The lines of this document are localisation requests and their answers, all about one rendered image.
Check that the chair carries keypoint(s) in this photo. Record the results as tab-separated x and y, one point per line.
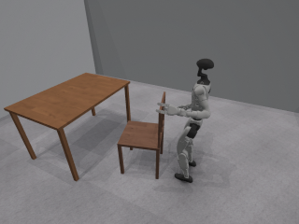
144	135

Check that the robot left upper arm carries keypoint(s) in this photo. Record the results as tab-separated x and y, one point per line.
200	93

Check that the table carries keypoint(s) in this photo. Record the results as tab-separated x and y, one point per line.
62	104

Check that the robot left forearm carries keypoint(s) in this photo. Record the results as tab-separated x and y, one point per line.
193	114

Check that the humanoid robot torso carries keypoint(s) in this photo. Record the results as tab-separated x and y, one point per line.
195	106

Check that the left robot shin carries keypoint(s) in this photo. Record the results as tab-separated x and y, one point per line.
183	162

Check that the robot right forearm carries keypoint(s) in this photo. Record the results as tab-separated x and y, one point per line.
189	105

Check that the left robot hand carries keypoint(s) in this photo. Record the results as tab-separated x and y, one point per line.
169	110

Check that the right robot hand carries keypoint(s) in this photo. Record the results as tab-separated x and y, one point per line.
182	107

